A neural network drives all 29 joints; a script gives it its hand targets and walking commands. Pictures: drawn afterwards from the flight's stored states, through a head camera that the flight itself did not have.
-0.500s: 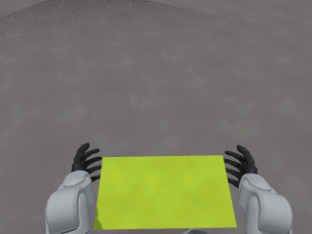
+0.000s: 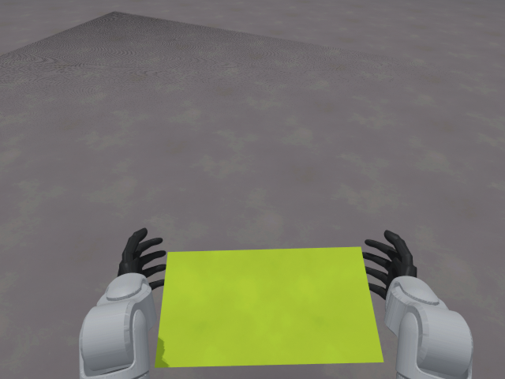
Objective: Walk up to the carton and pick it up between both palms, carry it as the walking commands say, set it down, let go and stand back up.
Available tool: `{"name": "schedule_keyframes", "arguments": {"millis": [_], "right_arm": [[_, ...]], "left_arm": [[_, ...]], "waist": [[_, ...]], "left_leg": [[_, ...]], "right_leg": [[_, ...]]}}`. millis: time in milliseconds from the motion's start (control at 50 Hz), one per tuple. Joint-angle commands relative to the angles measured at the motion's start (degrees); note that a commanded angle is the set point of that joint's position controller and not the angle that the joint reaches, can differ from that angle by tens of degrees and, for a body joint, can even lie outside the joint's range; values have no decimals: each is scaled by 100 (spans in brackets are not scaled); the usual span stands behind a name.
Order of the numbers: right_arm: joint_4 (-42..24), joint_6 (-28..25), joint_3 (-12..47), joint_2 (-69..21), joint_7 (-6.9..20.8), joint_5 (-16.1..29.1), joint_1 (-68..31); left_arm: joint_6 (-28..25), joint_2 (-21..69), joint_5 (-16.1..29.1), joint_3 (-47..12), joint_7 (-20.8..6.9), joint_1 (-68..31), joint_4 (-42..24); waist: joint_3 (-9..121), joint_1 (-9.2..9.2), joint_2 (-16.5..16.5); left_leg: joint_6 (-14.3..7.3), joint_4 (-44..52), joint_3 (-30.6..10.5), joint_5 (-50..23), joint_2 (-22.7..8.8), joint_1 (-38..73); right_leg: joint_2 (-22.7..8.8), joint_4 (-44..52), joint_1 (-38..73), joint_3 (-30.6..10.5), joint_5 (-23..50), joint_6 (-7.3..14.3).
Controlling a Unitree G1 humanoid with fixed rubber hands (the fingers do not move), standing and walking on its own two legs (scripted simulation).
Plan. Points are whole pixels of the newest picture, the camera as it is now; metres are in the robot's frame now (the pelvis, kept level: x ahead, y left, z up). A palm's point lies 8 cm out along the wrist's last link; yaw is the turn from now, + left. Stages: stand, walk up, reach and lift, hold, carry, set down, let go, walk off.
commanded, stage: carry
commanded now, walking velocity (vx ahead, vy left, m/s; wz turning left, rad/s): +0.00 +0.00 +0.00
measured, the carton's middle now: (265, 309) +0.24 -0.01 +0.00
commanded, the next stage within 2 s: none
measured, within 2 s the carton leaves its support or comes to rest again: neither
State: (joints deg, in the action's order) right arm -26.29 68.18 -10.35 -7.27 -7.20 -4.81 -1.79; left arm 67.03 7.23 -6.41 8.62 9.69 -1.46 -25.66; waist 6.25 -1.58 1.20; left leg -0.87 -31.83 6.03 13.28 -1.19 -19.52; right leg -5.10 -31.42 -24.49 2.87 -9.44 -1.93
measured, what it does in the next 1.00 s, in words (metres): steps to the left: left foot, then right foot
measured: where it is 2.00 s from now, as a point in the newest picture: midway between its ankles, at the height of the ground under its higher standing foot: (176, 319)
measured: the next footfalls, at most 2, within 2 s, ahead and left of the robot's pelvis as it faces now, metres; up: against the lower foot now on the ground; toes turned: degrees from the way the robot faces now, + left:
left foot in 0.42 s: -0.01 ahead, +0.09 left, +0.00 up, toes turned +10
right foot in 0.72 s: -0.06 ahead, -0.10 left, +0.00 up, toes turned -9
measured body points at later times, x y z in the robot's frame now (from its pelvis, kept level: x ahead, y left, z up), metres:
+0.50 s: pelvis -0.07 +0.02 +0.01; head -0.08 +0.02 +0.46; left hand +0.18 +0.20 +0.09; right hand +0.17 -0.17 +0.09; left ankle -0.05 +0.09 -0.73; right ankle +0.01 -0.11 -0.70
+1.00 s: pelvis +0.05 +0.10 -0.01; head +0.05 +0.09 +0.44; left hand +0.31 +0.27 +0.09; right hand +0.30 -0.10 +0.08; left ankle +0.13 +0.23 -0.73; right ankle -0.09 -0.09 -0.73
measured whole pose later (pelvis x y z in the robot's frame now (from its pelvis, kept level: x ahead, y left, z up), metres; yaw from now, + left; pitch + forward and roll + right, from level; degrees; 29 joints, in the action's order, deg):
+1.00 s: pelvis +0.05 +0.10 -0.01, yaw -1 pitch +3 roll +2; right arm -28.6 68.2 -11.1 -7.2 -8.6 -6.5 -3.2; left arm 67.9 7.2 -4.8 7.2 10.2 -2.6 -27.9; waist 4.3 -0.4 0.9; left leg -0.6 -28.4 8.9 7.9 -2.6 -23.3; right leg -13.8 -27.5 -2.7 6.0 -25.3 -8.6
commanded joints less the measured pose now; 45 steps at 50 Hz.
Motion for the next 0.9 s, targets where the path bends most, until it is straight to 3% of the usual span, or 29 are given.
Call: {"name": "schedule_keyframes", "arguments": {"millis": [0,80,140,180,220,240,260,280,320,340,360,380,400,420,440,480,520,560,600,620,640,660,680,700,720,740,760,800,880], "right_arm": [[-571,33,4448,-4558,1426,2192,-3260],[-512,77,4226,-4485,1325,2071,-3364],[-315,143,4138,-4437,1273,1951,-3194],[-425,160,4250,-4446,1247,1992,-3321],[-208,155,4340,-4558,1253,2035,-3289],[-421,147,4491,-4679,1249,2091,-3454],[-487,117,4593,-4739,1268,2138,-3583],[-623,69,4703,-4883,1269,2189,-3667],[-606,62,4752,-4937,1295,2266,-3630],[-548,62,4758,-4968,1299,2301,-3509],[-717,34,4845,-5110,1303,2406,-3580],[-725,20,4874,-5117,1309,2448,-3496],[-901,-8,4891,-5102,1291,2454,-3586],[-727,1,4808,-5102,1316,2401,-3345],[-874,-25,4880,-5069,1356,2415,-3469],[-957,-2,5003,-5062,1424,2499,-3481],[-1041,-1,5012,-4945,1428,2559,-3545],[-1175,3,4940,-4671,1356,2488,-3474],[-1050,37,4764,-4565,1304,2309,-3091],[-987,49,4712,-4583,1283,2259,-3081],[-928,65,4615,-4471,1257,2198,-3159],[-824,79,4556,-4320,1242,2142,-3146],[-724,121,4534,-4274,1230,2089,-3097],[-514,131,4518,-4277,1261,2059,-3044],[-474,133,4438,-4178,1268,2192,-3074],[-636,98,4531,-4230,1302,2285,-3439],[-438,87,4420,-4115,1309,2256,-3547],[-492,40,4520,-4305,1311,2170,-3464],[-832,-79,4766,-4761,1319,2284,-3705]], "left_arm": [[121,4599,2325,-4428,-1535,-3123,-656],[246,4692,2532,-4549,-1564,-3388,-519],[300,4625,2618,-4516,-1583,-3476,-490],[300,4485,2613,-4356,-1598,-3491,-406],[248,4479,2504,-4207,-1620,-3332,-244],[255,4612,2523,-4189,-1660,-3212,-250],[230,4637,2507,-4176,-1698,-3194,-281],[196,4789,2521,-4166,-1739,-3158,-307],[147,4835,2545,-4232,-1716,-3326,-495],[122,4826,2519,-4231,-1701,-3317,-568],[85,4990,2511,-4278,-1689,-3313,-685],[76,4975,2468,-4305,-1676,-3205,-666],[66,4997,2474,-4382,-1662,-3218,-791],[87,5044,2462,-4512,-1660,-3437,-1008],[62,5094,2423,-4547,-1682,-3418,-1083],[41,5030,2314,-4453,-1647,-3184,-1028],[52,4917,2256,-4374,-1600,-3014,-928],[72,4719,2232,-4301,-1562,-2917,-799],[106,4604,2366,-4343,-1587,-2896,-781],[124,4583,2410,-4397,-1574,-3095,-876],[144,4484,2442,-4345,-1581,-3213,-677],[143,4370,2440,-4245,-1570,-2987,-554],[174,4343,2390,-4195,-1531,-2742,-384],[166,4354,2338,-4153,-1513,-2725,-340],[171,4379,2381,-4175,-1491,-2793,-241],[125,4433,2347,-4128,-1483,-3045,-304],[106,4375,2403,-4163,-1478,-3385,-338],[47,4600,2449,-4350,-1506,-3442,-579],[-67,4797,2473,-4409,-1573,-3363,-1020]], "waist": [[701,250,-597],[671,253,-1195],[718,295,-1075],[642,284,-290],[785,172,867],[770,168,1431],[751,149,1695],[826,96,1768],[1079,71,1848],[1182,47,1735],[1368,37,1294],[1468,39,336],[1260,59,-1294],[787,82,-1858],[593,155,-1580],[1087,271,-731],[1324,215,-683],[1269,136,-765],[1376,101,-736],[1272,96,-694],[1554,235,-431],[1768,375,-28],[1460,484,856],[915,477,1238],[765,343,961],[614,324,560],[540,313,421],[455,305,695],[619,296,1078]], "left_leg": [[13,1906,-973,2563,-1011,-871],[-144,2142,-982,3238,-1129,-1107],[-164,1830,-838,3231,-1129,-1168],[-26,841,-424,2290,-716,-617],[36,-306,-53,1711,-90,-120],[152,-1420,207,1372,247,-30],[172,-1868,232,1194,244,213],[117,-1688,194,1026,179,427],[8,-336,524,1316,365,866],[6,402,759,1228,564,1166],[-47,1408,811,1146,612,1353],[-191,2575,-161,1663,24,1473],[-417,2684,-1692,1866,-1040,1673],[-818,3169,-2433,3072,-1731,1193],[-940,3462,-2453,3024,-1882,705],[-689,2867,-1542,1857,-1528,1182],[-654,2509,-1035,1311,-1259,1801],[-685,2449,-1065,1129,-1296,2056],[-849,2281,-1202,1171,-1426,1988],[-772,2072,-1110,1056,-1370,1805],[-460,1594,-690,758,-1151,1138],[-29,937,8,343,-762,69],[361,-129,392,-27,-345,-1227],[412,-1133,-43,483,-272,-2503],[282,-1187,-825,599,-600,-2721],[274,-1391,-802,510,-613,-2643],[266,-1050,-720,662,-534,-2506],[217,-611,-352,695,-328,-1888],[64,284,492,-223,63,-269]], "right_leg": [[97,-15,870,155,-803,-80],[264,-725,872,372,-720,-66],[192,-411,916,221,-745,28],[-135,886,425,-526,-1355,159],[-537,1769,-165,-1522,-3071,265],[-949,2443,-434,-2057,-4040,314],[-1240,2805,-725,-2003,-4362,303],[-1083,2764,-707,-1398,-3649,48],[-815,2613,-399,-754,-3265,-223],[-495,2384,-106,-427,-2896,-405],[-162,1777,426,-9,-2252,-553],[122,559,639,303,-1409,-673],[345,-837,-268,652,-1094,-531],[255,-1563,-923,635,-1215,-437],[142,-2463,-903,289,-1033,-370],[-55,-2122,-642,39,-769,-185],[79,-1355,-574,219,-795,-182],[265,-665,-338,484,-942,-249],[244,302,162,488,-1280,-117],[228,1008,552,562,-1029,-47],[61,1784,1852,498,-712,106],[-265,2067,3368,268,-548,208],[-1198,2377,4220,-1143,-1408,418],[-1987,2342,4269,-2319,-1479,749],[-2327,2124,3852,-2326,-991,995],[-2281,2114,3538,-2054,-706,939],[-2139,2141,3408,-1695,-750,864],[-1822,2104,2994,-1117,-749,676],[-1310,1723,2229,20,23,293]]}}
